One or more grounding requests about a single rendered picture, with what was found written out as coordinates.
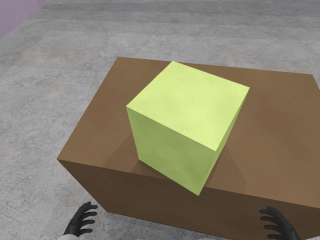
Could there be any pedestal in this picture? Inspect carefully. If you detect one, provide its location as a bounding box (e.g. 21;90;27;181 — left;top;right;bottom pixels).
56;56;320;240

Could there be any robot right hand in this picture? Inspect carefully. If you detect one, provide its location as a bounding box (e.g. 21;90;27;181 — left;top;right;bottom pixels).
259;206;301;240

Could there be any carton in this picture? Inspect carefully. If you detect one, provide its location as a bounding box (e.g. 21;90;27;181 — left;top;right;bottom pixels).
126;61;250;196

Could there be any robot left hand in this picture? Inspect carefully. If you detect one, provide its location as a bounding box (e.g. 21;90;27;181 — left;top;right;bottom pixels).
63;201;98;237

